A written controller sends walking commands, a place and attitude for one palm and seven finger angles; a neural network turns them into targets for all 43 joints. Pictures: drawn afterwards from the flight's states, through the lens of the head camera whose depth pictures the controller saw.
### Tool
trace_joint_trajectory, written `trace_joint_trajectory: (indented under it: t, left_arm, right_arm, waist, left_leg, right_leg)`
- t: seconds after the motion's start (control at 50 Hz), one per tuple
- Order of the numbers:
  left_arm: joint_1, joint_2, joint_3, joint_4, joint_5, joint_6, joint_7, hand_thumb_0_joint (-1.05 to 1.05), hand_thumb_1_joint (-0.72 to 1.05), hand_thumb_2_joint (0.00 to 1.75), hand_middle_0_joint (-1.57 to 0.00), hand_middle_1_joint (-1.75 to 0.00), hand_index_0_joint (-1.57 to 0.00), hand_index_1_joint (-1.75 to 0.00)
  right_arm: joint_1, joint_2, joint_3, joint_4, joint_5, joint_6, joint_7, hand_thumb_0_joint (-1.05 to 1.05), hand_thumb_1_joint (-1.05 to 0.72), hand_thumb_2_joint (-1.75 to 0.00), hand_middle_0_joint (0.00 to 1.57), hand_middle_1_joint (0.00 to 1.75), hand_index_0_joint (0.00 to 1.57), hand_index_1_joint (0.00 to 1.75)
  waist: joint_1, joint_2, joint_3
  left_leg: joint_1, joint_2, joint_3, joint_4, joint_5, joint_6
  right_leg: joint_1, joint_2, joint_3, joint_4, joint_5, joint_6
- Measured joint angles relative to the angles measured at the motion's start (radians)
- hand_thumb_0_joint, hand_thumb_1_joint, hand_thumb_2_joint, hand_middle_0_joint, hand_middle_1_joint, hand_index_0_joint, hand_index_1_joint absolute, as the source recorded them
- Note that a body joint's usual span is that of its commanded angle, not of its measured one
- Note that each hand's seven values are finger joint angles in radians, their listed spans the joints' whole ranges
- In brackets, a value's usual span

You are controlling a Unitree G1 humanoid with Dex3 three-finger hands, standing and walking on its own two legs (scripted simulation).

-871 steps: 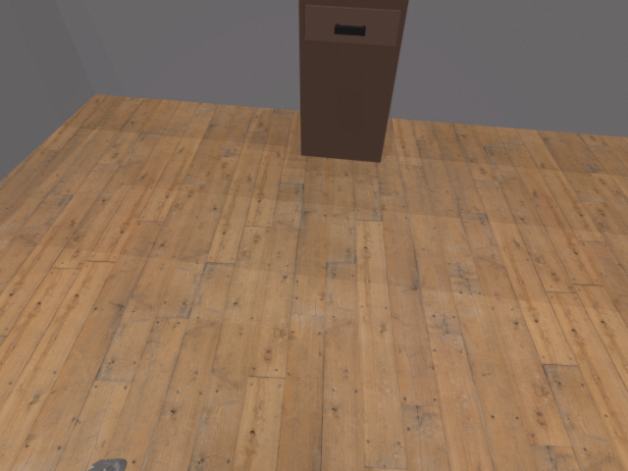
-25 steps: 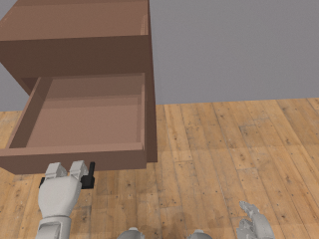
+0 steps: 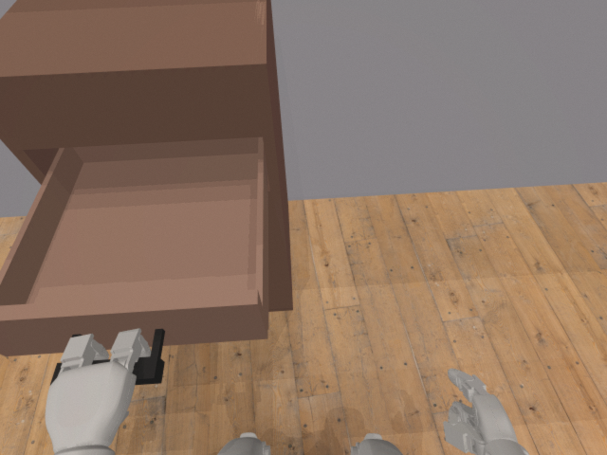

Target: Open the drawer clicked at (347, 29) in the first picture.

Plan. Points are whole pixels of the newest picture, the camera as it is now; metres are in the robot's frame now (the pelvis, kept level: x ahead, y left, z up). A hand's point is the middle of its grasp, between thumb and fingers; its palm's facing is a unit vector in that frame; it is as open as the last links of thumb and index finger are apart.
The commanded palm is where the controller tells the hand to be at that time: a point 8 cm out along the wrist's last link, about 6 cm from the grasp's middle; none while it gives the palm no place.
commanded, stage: open the thumb to release the handle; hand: left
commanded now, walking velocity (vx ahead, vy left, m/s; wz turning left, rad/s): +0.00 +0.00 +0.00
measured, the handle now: (113, 355) +0.24 +0.27 -0.02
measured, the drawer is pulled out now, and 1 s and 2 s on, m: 0.30 0.30 0.29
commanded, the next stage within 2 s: lift the hand off the handle in 0.56 s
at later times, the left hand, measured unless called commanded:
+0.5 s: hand (111, 399) +0.20 +0.26 -0.04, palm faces -0.05 -0.04 -1.00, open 11.0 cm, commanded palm +0.18 +0.26 +0.01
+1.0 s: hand (112, 392) +0.20 +0.26 -0.04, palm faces -0.01 -0.02 -1.00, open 13.6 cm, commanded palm +0.19 +0.26 +0.02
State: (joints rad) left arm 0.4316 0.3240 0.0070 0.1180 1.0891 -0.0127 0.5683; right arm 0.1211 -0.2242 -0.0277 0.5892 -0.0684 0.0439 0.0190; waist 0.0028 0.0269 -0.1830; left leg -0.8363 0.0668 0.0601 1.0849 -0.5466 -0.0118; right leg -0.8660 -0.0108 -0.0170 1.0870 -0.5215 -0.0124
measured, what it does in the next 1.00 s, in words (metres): stands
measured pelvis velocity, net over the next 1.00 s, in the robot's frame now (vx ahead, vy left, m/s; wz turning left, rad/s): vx -0.02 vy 0.00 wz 0.04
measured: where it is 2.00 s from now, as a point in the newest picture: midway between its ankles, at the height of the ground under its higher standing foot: outside the picture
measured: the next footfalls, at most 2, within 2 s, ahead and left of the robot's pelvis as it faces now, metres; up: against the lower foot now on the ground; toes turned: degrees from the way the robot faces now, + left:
none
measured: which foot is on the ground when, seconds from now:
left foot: down 0.00-1.00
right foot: down 0.00-1.00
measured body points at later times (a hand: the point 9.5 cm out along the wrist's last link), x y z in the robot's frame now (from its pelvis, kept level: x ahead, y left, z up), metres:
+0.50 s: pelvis -0.01 +0.00 +0.00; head +0.06 -0.02 +0.45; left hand +0.19 +0.26 +0.02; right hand +0.18 -0.23 -0.11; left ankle -0.02 +0.13 -0.66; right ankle +0.00 -0.11 -0.66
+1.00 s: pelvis -0.02 +0.00 +0.00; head +0.05 -0.02 +0.44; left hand +0.20 +0.26 +0.02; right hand +0.17 -0.24 -0.12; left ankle -0.02 +0.13 -0.66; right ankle +0.00 -0.11 -0.66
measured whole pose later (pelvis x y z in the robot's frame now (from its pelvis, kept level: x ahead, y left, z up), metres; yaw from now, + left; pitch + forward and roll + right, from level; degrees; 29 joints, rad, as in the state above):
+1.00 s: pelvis -0.02 +0.00 +0.00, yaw +2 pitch +16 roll +0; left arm 0.20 0.33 -0.02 0.29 1.10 -0.01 0.57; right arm 0.13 -0.23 -0.03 0.66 -0.05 0.00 -0.05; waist 0.04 0.04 -0.16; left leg -0.87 0.05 0.02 1.09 -0.50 -0.01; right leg -0.88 -0.03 -0.05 1.09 -0.49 -0.02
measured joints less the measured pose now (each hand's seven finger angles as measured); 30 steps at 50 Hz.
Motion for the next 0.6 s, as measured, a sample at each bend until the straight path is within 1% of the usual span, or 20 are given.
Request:
trace_joint_trajectory:
  t: [0.08, 0.12, 0.16, 0.2, 0.26, 0.3, 0.34, 0.38, 0.44, 0.54, 0.6]
  left_arm:
    - [0.019, 0.003, -0.001, -0.018, 0.003, -0.005, 0.012, 0.03, 0.67, 0.72, -0.27, -1.35, -0.41, -1.35]
    - [-0.008, 0.004, -0.005, -0.002, 0.021, -0.019, 0.036, 0.02, 0.66, 0.73, -0.29, -1.35, -0.40, -1.35]
    - [-0.041, 0.000, -0.008, 0.018, 0.033, -0.019, 0.057, 0.02, 0.65, 0.75, -0.31, -1.34, -0.40, -1.35]
    - [-0.070, -0.010, -0.012, 0.032, 0.032, -0.002, 0.062, 0.01, 0.64, 0.75, -0.32, -1.34, -0.40, -1.34]
    - [-0.102, -0.023, -0.025, 0.049, 0.023, 0.039, 0.051, 0.01, 0.57, 0.74, -0.34, -1.32, -0.40, -1.33]
    - [-0.118, -0.028, -0.034, 0.059, 0.013, 0.060, 0.032, 0.00, 0.50, 0.72, -0.35, -1.31, -0.39, -1.32]
    - [-0.125, -0.025, -0.037, 0.068, 0.008, 0.065, 0.011, 0.00, 0.41, 0.68, -0.35, -1.30, -0.39, -1.31]
    - [-0.127, -0.018, -0.037, 0.077, 0.005, 0.061, -0.007, 0.00, 0.30, 0.64, -0.35, -1.29, -0.38, -1.29]
    - [-0.129, -0.004, -0.029, 0.089, 0.005, 0.036, -0.023, 0.00, 0.13, 0.57, -0.34, -1.27, -0.37, -1.27]
    - [-0.130, 0.008, -0.012, 0.097, 0.011, -0.006, -0.018, 0.00, -0.18, 0.44, -0.32, -1.23, -0.35, -1.24]
    - [-0.135, 0.005, -0.007, 0.100, 0.014, -0.016, -0.004, 0.00, -0.30, 0.38, -0.31, -1.22, -0.34, -1.22]
  right_arm:
    - [0.003, -0.005, -0.002, -0.004, -0.005, 0.001, 0.003, 0.01, -0.90, -0.90, 0.20, 0.30, 0.20, 0.30]
    - [0.005, -0.012, -0.009, 0.006, -0.010, -0.008, -0.008, 0.01, -0.90, -0.90, 0.20, 0.30, 0.20, 0.30]
    - [0.001, -0.016, -0.015, 0.022, -0.011, -0.012, -0.015, 0.01, -0.90, -0.90, 0.20, 0.30, 0.20, 0.30]
    - [-0.004, -0.017, -0.018, 0.036, -0.009, -0.011, -0.020, 0.01, -0.90, -0.90, 0.20, 0.30, 0.20, 0.30]
    - [-0.009, -0.012, -0.016, 0.049, -0.001, -0.006, -0.030, 0.01, -0.90, -0.90, 0.20, 0.30, 0.20, 0.30]
    - [-0.009, -0.006, -0.009, 0.051, 0.004, -0.006, -0.038, 0.01, -0.90, -0.90, 0.20, 0.30, 0.20, 0.30]
    - [-0.006, 0.001, 0.001, 0.050, 0.008, -0.007, -0.046, 0.01, -0.90, -0.90, 0.20, 0.30, 0.20, 0.30]
    - [-0.003, 0.006, 0.008, 0.047, 0.010, -0.010, -0.051, 0.01, -0.90, -0.90, 0.20, 0.30, 0.20, 0.30]
    - [0.002, 0.010, 0.014, 0.041, 0.010, -0.016, -0.055, 0.01, -0.90, -0.90, 0.20, 0.30, 0.20, 0.30]
    - [0.005, 0.003, 0.006, 0.038, 0.006, -0.024, -0.053, 0.01, -0.90, -0.90, 0.20, 0.30, 0.20, 0.30]
    - [0.005, -0.005, -0.003, 0.042, 0.004, -0.025, -0.050, 0.01, -0.90, -0.90, 0.20, 0.30, 0.20, 0.30]
  waist:
    - [-0.001, 0.000, -0.003]
    - [0.008, 0.003, -0.001]
    - [0.020, 0.004, 0.001]
    - [0.028, 0.006, 0.003]
    - [0.033, 0.011, 0.006]
    - [0.034, 0.014, 0.009]
    - [0.033, 0.013, 0.010]
    - [0.031, 0.013, 0.010]
    - [0.029, 0.010, 0.008]
    - [0.029, 0.009, 0.007]
    - [0.030, 0.010, 0.008]
  left_leg:
    - [-0.009, -0.001, -0.001, 0.009, -0.006, 0.001]
    - [-0.028, -0.006, -0.011, 0.023, -0.008, 0.002]
    - [-0.046, -0.010, -0.018, 0.038, -0.010, 0.002]
    - [-0.056, -0.012, -0.022, 0.046, -0.010, 0.003]
    - [-0.051, -0.015, -0.026, 0.042, -0.005, 0.003]
    - [-0.038, -0.016, -0.027, 0.029, 0.002, 0.003]
    - [-0.024, -0.016, -0.025, 0.012, 0.011, 0.002]
    - [-0.012, -0.016, -0.025, -0.002, 0.019, 0.001]
    - [-0.005, -0.015, -0.025, -0.014, 0.027, -0.001]
    - [-0.016, -0.014, -0.029, -0.003, 0.027, -0.003]
    - [-0.028, -0.014, -0.030, 0.010, 0.025, -0.003]
  right_leg:
    - [-0.008, -0.001, 0.000, 0.007, -0.005, 0.002]
    - [-0.020, -0.007, -0.009, 0.019, -0.010, 0.003]
    - [-0.034, -0.011, -0.015, 0.032, -0.015, 0.003]
    - [-0.041, -0.014, -0.019, 0.039, -0.016, 0.002]
    - [-0.034, -0.016, -0.023, 0.035, -0.013, 0.002]
    - [-0.021, -0.017, -0.024, 0.023, -0.007, 0.001]
    - [-0.008, -0.016, -0.023, 0.008, 0.001, 0.001]
    - [0.003, -0.015, -0.023, -0.006, 0.008, 0.000]
    - [0.010, -0.014, -0.024, -0.016, 0.015, -0.002]
    - [0.000, -0.013, -0.027, -0.007, 0.016, -0.004]
    - [-0.010, -0.014, -0.028, 0.006, 0.013, -0.005]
